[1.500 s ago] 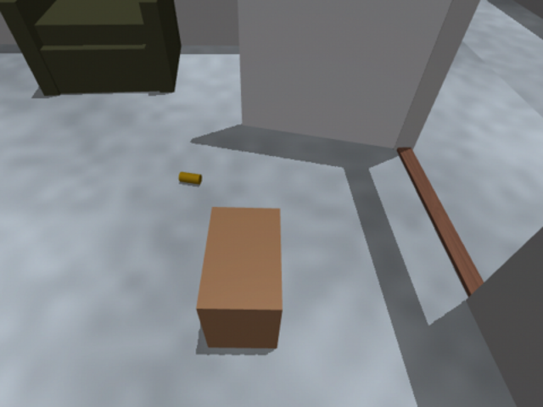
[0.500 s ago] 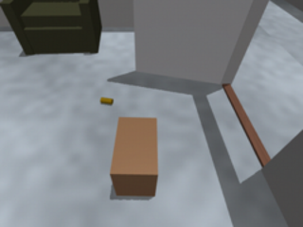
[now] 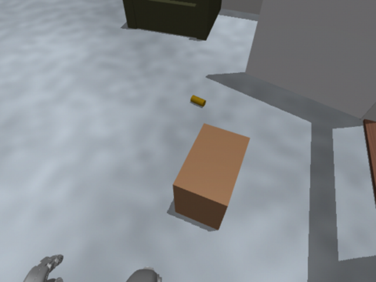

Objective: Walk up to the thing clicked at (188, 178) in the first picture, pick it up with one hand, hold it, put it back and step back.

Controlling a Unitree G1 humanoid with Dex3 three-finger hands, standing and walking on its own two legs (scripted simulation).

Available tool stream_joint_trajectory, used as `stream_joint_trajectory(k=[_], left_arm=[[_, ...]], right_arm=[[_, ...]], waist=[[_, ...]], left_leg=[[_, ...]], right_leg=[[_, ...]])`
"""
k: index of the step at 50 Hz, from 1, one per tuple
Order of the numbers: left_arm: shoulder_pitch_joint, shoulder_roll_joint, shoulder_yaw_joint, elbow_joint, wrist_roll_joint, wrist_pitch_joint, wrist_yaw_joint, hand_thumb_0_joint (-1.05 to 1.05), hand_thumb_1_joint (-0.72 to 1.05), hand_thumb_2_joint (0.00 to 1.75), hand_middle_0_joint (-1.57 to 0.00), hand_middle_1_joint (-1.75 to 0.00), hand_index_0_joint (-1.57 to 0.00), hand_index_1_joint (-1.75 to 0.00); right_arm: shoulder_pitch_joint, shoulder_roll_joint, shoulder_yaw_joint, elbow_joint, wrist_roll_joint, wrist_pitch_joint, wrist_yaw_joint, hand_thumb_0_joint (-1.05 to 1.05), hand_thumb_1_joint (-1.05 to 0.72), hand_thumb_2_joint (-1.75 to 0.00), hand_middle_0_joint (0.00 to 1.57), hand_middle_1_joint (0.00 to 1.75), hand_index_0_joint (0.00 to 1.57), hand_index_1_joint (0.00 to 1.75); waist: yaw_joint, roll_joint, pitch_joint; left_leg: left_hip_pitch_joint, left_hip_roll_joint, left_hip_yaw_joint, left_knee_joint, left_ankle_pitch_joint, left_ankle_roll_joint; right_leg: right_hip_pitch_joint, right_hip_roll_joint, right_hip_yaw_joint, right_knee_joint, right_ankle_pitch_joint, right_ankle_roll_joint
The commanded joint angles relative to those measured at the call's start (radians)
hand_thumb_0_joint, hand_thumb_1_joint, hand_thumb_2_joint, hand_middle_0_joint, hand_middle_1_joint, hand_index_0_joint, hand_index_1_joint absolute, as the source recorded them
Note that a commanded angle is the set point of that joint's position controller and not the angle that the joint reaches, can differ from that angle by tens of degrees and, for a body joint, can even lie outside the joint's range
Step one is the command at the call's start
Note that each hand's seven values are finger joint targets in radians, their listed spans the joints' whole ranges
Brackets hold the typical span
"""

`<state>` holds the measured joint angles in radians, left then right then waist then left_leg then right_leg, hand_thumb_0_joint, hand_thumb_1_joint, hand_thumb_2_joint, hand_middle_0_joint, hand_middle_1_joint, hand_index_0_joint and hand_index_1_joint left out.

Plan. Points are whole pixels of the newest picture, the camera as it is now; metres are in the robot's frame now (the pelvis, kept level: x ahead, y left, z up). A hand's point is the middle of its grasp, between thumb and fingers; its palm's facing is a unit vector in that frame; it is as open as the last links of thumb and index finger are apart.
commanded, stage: walk up
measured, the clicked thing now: (198, 100) +1.40 -0.11 -0.75
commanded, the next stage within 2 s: none
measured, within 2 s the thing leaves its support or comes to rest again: neither
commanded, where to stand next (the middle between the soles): +0.07 +0.05 m, yaw +77 degrees
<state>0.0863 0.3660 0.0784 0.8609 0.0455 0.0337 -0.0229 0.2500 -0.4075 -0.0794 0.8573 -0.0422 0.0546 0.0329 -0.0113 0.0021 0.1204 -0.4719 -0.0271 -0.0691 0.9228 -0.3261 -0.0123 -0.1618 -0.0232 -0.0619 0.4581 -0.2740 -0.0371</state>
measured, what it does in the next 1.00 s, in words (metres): steps on the spot, turning left: left foot, then right foot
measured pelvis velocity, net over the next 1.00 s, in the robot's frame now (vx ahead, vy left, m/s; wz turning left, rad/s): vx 0.02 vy -0.01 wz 0.92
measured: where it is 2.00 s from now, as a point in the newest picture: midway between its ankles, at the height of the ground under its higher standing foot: outside the picture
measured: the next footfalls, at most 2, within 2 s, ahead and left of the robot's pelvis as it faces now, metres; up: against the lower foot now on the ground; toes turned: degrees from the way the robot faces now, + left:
left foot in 0.22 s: +0.06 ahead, +0.13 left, +0.00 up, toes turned +17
right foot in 0.56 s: +0.18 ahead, -0.09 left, +0.00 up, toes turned +33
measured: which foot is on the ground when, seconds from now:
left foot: up 0.00-0.20, down 0.22-0.56, up 0.58-0.92, down 0.94-1.00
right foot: down 0.00-0.24, up 0.26-0.54, down 0.56-0.94, up 0.96-1.00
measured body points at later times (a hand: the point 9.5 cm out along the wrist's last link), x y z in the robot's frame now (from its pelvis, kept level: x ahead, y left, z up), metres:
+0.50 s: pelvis +0.04 -0.01 -0.02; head +0.07 +0.02 +0.43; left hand -0.02 +0.32 -0.12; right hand +0.29 -0.23 -0.10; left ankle +0.02 +0.12 -0.74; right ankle +0.13 -0.12 -0.72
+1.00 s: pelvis +0.02 -0.01 -0.04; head +0.03 +0.02 +0.41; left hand -0.21 +0.25 -0.14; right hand +0.34 -0.13 -0.12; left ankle -0.06 +0.08 -0.74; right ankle +0.14 -0.11 -0.72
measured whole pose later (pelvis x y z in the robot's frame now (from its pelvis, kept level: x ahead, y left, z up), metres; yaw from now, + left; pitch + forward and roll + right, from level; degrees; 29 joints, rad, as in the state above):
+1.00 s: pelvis +0.02 -0.01 -0.04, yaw +53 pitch -2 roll +2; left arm 0.29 0.49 0.08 0.75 0.03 0.04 -0.02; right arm 0.29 -0.41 -0.08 0.73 -0.02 0.01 0.03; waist 0.04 -0.07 0.12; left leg -0.35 -0.05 -0.01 0.75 -0.36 0.01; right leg -0.40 -0.20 -0.09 1.00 -0.53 0.00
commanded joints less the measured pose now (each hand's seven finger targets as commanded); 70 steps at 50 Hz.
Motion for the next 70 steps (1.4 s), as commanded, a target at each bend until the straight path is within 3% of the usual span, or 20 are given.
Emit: stream_joint_trajectory(k=[1, 10, 12, 13, 16, 26, 28, 29, 30, 34, 39, 44, 46, 48, 49, 52, 64, 66, 67, 70], left_arm=[[0.005, 0.231, 0.065, -0.132, -0.002, -0.044, -0.001, 0.0, 0.9, 0.9, -0.2, -0.3, -0.2, -0.3], [0.055, 0.251, 0.055, -0.219, -0.017, -0.026, -0.015, 0.0, 0.9, 0.9, -0.2, -0.3, -0.2, -0.3], [0.064, 0.161, 0.033, -0.265, -0.031, -0.023, -0.017, 0.0, 0.9, 0.9, -0.2, -0.3, -0.2, -0.3], [-0.007, 0.235, 0.047, -0.277, -0.018, -0.028, -0.009, 0.0, 0.9, 0.9, -0.2, -0.3, -0.2, -0.3], [0.102, 0.238, 0.044, -0.229, -0.033, -0.033, -0.009, 0.0, 0.9, 0.9, -0.2, -0.3, -0.2, -0.3], [0.272, 0.204, 0.063, -0.207, -0.04, -0.059, 0.031, 0.0, 0.9, 0.9, -0.2, -0.3, -0.2, -0.3], [0.219, 0.364, 0.094, -0.239, -0.009, -0.073, 0.047, 0.0, 0.9, 0.9, -0.2, -0.3, -0.2, -0.3], [0.137, 0.411, 0.09, -0.248, -0.009, -0.07, 0.049, 0.0, 0.9, 0.9, -0.2, -0.3, -0.2, -0.3], [0.127, 0.366, 0.083, -0.253, -0.019, -0.075, 0.047, 0.0, 0.9, 0.9, -0.2, -0.3, -0.2, -0.3], [0.155, 0.322, 0.074, -0.213, -0.016, -0.088, 0.043, 0.0, 0.9, 0.9, -0.2, -0.3, -0.2, -0.3], [0.229, 0.35, 0.089, -0.24, -0.004, -0.086, 0.027, 0.0, 0.9, 0.9, -0.2, -0.3, -0.2, -0.3], [0.145, 0.367, 0.077, -0.254, -0.008, -0.057, 0.0, 0.0, 0.9, 0.9, -0.2, -0.3, -0.2, -0.3], [0.185, 0.282, 0.046, -0.246, -0.021, -0.037, -0.003, 0.0, 0.9, 0.9, -0.2, -0.3, -0.2, -0.3], [0.117, 0.272, 0.037, -0.284, -0.031, -0.031, 0.011, 0.0, 0.9, 0.9, -0.2, -0.3, -0.2, -0.3], [0.069, 0.321, 0.047, -0.277, -0.028, -0.037, 0.019, 0.0, 0.9, 0.9, -0.2, -0.3, -0.2, -0.3], [0.23, 0.3, 0.048, -0.185, -0.038, -0.043, 0.018, 0.0, 0.9, 0.9, -0.2, -0.3, -0.2, -0.3], [0.241, 0.219, 0.05, -0.168, -0.03, -0.063, 0.03, 0.0, 0.9, 0.9, -0.2, -0.3, -0.2, -0.3], [0.269, 0.377, 0.082, -0.178, -0.001, -0.083, 0.038, 0.0, 0.9, 0.9, -0.2, -0.3, -0.2, -0.3], [0.144, 0.433, 0.089, -0.198, -0.007, -0.08, 0.033, 0.0, 0.9, 0.9, -0.2, -0.3, -0.2, -0.3], [0.103, 0.32, 0.059, -0.18, -0.014, -0.086, 0.034, 0.0, 0.9, 0.9, -0.2, -0.3, -0.2, -0.3]], right_arm=[[-0.017, -0.149, -0.028, -0.123, 0.003, -0.02, 0.03, 0.0, -0.9, -0.9, 0.2, 0.3, 0.2, 0.3], [0.118, -0.183, -0.07, -0.16, 0.001, -0.042, 0.006, 0.0, -0.9, -0.9, 0.2, 0.3, 0.2, 0.3], [0.118, -0.351, -0.107, -0.22, -0.012, -0.052, -0.017, 0.0, -0.9, -0.9, 0.2, 0.3, 0.2, 0.3], [0.124, -0.348, -0.116, -0.226, 0.011, -0.055, -0.023, 0.0, -0.9, -0.9, 0.2, 0.3, 0.2, 0.3], [0.026, -0.238, -0.071, -0.269, 0.019, -0.049, -0.034, 0.0, -0.9, -0.9, 0.2, 0.3, 0.2, 0.3], [-0.065, -0.218, -0.081, -0.385, -0.011, -0.019, -0.002, 0.0, -0.9, -0.9, 0.2, 0.3, 0.2, 0.3], [0.031, -0.116, -0.056, -0.378, 0.003, -0.013, -0.009, 0.0, -0.9, -0.9, 0.2, 0.3, 0.2, 0.3], [0.046, -0.19, -0.07, -0.36, -0.021, -0.012, -0.024, 0.0, -0.9, -0.9, 0.2, 0.3, 0.2, 0.3], [0.017, -0.232, -0.084, -0.346, -0.023, -0.014, -0.017, 0.0, -0.9, -0.9, 0.2, 0.3, 0.2, 0.3], [0.072, -0.2, -0.084, -0.294, -0.011, -0.02, 0.031, 0.0, -0.9, -0.9, 0.2, 0.3, 0.2, 0.3], [-0.044, -0.185, -0.074, -0.294, 0.013, -0.023, 0.029, 0.0, -0.9, -0.9, 0.2, 0.3, 0.2, 0.3], [0.07, -0.173, -0.072, -0.215, 0.038, -0.049, 0.005, 0.0, -0.9, -0.9, 0.2, 0.3, 0.2, 0.3], [0.174, -0.238, -0.096, -0.168, 0.025, -0.072, -0.015, 0.0, -0.9, -0.9, 0.2, 0.3, 0.2, 0.3], [0.165, -0.44, -0.125, -0.21, 0.016, -0.081, -0.03, 0.0, -0.9, -0.9, 0.2, 0.3, 0.2, 0.3], [0.128, -0.408, -0.121, -0.203, 0.023, -0.082, -0.037, 0.0, -0.9, -0.9, 0.2, 0.3, 0.2, 0.3], [0.04, -0.286, -0.065, -0.219, 0.039, -0.096, -0.06, 0.0, -0.9, -0.9, 0.2, 0.3, 0.2, 0.3], [0.014, -0.259, -0.043, -0.253, 0.032, -0.08, -0.069, 0.0, -0.9, -0.9, 0.2, 0.3, 0.2, 0.3], [0.018, -0.148, -0.013, -0.272, 0.049, -0.074, -0.073, 0.0, -0.9, -0.9, 0.2, 0.3, 0.2, 0.3], [0.047, -0.199, -0.029, -0.248, 0.036, -0.073, -0.096, 0.0, -0.9, -0.9, 0.2, 0.3, 0.2, 0.3], [0.041, -0.263, -0.055, -0.168, 0.031, -0.072, -0.069, 0.0, -0.9, -0.9, 0.2, 0.3, 0.2, 0.3]], waist=[[0.06, -0.173, -0.086], [-0.022, -0.026, -0.208], [-0.029, 0.3, -0.208], [-0.05, 0.195, -0.18], [0.01, 0.113, -0.162], [0.088, 0.113, -0.181], [0.056, -0.29, -0.141], [0.005, -0.208, -0.157], [0.01, -0.108, -0.093], [0.01, -0.207, -0.111], [0.089, -0.227, -0.096], [0.027, -0.228, -0.14], [-0.028, -0.006, -0.182], [-0.057, 0.247, -0.116], [-0.047, 0.147, -0.052], [0.038, 0.147, -0.098], [0.075, 0.138, -0.191], [0.094, -0.2, -0.165], [0.041, -0.275, -0.157], [0.02, -0.06, -0.009]], left_leg=[[-0.077, 0.059, 0.077, -0.069, -0.004, 0.01], [0.396, -0.012, 0.133, -0.49, 0.013, 0.095], [0.558, 0.335, -0.57, -0.595, 0.247, 0.32], [0.45, 0.395, -0.659, -0.63, 0.233, 0.378], [0.44, 0.219, -0.288, -0.526, 0.297, 0.235], [0.035, 0.048, -0.309, -0.3, 0.326, 0.139], [-0.222, -0.146, -0.1, 0.08, -0.213, 0.008], [-0.181, -0.043, -0.088, 0.208, -0.253, 0.012], [-0.141, -0.001, -0.1, 0.266, -0.207, -0.001], [-0.123, 0.034, -0.033, 0.217, -0.033, -0.002], [-0.105, 0.045, 0.049, -0.001, -0.121, -0.016], [0.201, -0.014, 0.178, -0.263, -0.028, 0.001], [0.451, -0.008, 0.017, -0.454, -0.05, 0.052], [0.298, 0.372, -0.734, -0.639, -0.142, 0.306], [0.235, 0.352, -0.682, -0.634, -0.073, 0.318], [0.247, 0.209, -0.356, -0.449, 0.217, 0.236], [0.057, 0.101, -0.358, -0.206, 0.435, 0.188], [-0.225, -0.132, -0.129, 0.117, -0.038, 0.051], [-0.243, -0.053, -0.077, 0.257, -0.334, 0.027], [-0.185, -0.007, -0.069, 0.293, -0.146, 0.021]], right_leg=[[0.158, -0.236, 0.072, -0.116, 0.317, -0.141], [-0.038, -0.25, -0.118, 0.321, 0.31, -0.042], [-0.489, 0.036, -0.083, 0.67, -0.367, 0.084], [-0.445, -0.044, 0.109, 0.724, -0.389, 0.056], [-0.412, -0.082, 0.095, 0.57, -0.264, 0.037], [0.018, 0.056, 0.046, 0.066, 0.001, 0.002], [0.088, -0.391, 0.549, -0.205, -0.049, -0.095], [-0.039, -0.553, 0.674, -0.207, -0.076, -0.224], [-0.113, -0.512, 0.596, -0.186, -0.033, -0.249], [-0.001, -0.28, 0.163, -0.045, 0.203, -0.125], [0.06, -0.324, 0.103, -0.038, 0.123, -0.164], [-0.13, -0.342, -0.028, 0.081, 0.029, -0.121], [-0.323, -0.254, -0.097, 0.425, -0.12, -0.037], [-0.559, -0.081, 0.041, 0.69, -0.379, 0.034], [-0.523, -0.114, 0.109, 0.714, -0.327, 0.029], [-0.439, -0.114, 0.101, 0.63, -0.203, 0.018], [-0.062, 0.035, 0.042, 0.168, -0.073, -0.034], [0.101, -0.327, 0.57, -0.106, -0.077, -0.133], [0.025, -0.517, 0.779, -0.161, 0.016, -0.278], [-0.098, -0.326, 0.394, -0.096, -0.063, -0.183]])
